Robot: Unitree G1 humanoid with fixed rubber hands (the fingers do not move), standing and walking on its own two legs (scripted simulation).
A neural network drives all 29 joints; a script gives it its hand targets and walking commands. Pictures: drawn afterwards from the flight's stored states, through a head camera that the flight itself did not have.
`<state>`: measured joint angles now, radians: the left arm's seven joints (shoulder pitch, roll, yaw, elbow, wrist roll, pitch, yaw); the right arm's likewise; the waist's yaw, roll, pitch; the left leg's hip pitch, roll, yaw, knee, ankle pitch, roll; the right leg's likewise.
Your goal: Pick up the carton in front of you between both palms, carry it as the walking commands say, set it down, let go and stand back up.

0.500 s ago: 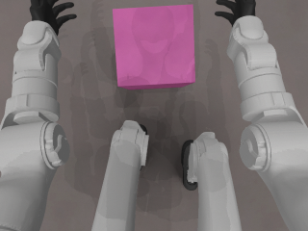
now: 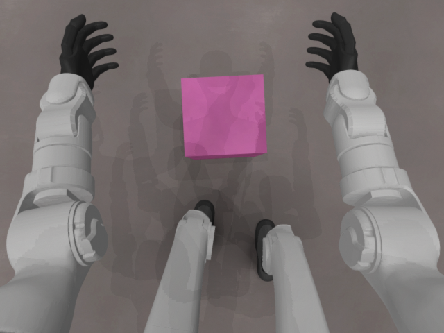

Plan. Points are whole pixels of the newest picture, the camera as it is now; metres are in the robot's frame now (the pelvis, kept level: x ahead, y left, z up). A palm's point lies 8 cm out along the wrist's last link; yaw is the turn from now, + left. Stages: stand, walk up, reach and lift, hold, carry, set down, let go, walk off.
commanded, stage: let go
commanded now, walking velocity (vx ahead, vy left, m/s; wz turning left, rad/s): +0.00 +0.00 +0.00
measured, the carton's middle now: (223, 123) +0.49 +0.07 -0.50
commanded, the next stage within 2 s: stand in 1.32 s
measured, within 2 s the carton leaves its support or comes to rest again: neither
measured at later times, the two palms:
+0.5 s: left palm (26, 151) +0.35 +0.28 +0.01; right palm (416, 156) +0.39 -0.16 +0.01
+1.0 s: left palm (34, 278) +0.24 +0.21 +0.08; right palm out of the picture +0.27 -0.26 +0.09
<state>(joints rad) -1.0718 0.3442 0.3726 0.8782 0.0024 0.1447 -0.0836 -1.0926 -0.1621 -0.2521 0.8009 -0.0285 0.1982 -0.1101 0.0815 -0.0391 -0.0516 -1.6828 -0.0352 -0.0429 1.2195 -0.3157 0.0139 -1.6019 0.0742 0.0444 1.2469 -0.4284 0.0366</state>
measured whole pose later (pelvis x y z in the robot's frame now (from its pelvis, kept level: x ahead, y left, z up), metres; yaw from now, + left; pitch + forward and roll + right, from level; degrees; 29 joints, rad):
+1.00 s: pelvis +0.09 -0.03 +0.15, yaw +3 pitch -2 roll +1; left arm 0.23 0.22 0.04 0.43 0.00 0.08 -0.08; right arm 0.23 -0.21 -0.04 0.44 0.00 0.08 0.05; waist 0.00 -0.02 0.07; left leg -0.18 -0.02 -0.06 0.42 -0.22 -0.02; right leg -0.11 0.04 0.05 0.46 -0.32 -0.04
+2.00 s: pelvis +0.11 +0.00 +0.15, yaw +1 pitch -1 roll +0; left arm 0.20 0.36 0.03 0.77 0.03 0.00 0.03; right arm 0.13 -0.33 -0.03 0.87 -0.03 -0.01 -0.02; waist 0.00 -0.03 0.01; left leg -0.19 -0.04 -0.01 0.47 -0.27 0.03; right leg -0.10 0.01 0.08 0.44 -0.32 0.01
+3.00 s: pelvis +0.08 +0.00 +0.16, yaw +1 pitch -2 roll +0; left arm 0.16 0.39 -0.01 0.98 0.02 -0.01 0.01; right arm 0.11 -0.38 0.00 1.05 -0.01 -0.01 -0.01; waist 0.00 -0.02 0.03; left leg -0.15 -0.02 -0.02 0.37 -0.18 0.02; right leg -0.07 0.02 0.07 0.35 -0.24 0.01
